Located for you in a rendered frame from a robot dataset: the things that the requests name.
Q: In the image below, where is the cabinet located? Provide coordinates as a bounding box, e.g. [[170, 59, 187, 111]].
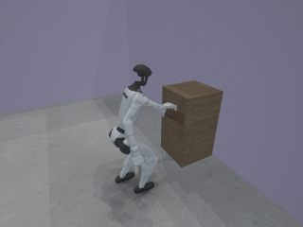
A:
[[161, 80, 223, 167]]

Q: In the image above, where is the right robot shin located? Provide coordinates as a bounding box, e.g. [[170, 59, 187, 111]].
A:
[[139, 157, 158, 188]]

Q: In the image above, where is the robot left forearm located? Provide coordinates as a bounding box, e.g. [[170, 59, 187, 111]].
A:
[[147, 99, 165, 112]]

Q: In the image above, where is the left robot hand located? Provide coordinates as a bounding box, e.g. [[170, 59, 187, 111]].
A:
[[162, 102, 177, 117]]

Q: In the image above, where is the right robot hand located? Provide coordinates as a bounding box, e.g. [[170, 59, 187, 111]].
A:
[[132, 153, 145, 175]]

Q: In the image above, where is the robot head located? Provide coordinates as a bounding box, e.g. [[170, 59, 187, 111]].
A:
[[128, 64, 152, 94]]

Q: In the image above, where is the drawer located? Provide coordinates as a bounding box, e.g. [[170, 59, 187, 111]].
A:
[[163, 101, 185, 127]]

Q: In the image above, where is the right robot upper arm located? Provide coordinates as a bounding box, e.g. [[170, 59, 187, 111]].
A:
[[122, 93, 146, 128]]

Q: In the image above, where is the handle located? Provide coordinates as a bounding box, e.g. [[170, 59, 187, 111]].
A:
[[165, 111, 177, 119]]

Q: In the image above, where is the robot right forearm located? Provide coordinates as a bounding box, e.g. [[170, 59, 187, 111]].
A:
[[124, 120, 140, 156]]

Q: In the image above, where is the left robot upper arm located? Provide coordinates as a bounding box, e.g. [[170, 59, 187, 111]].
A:
[[143, 96, 150, 106]]

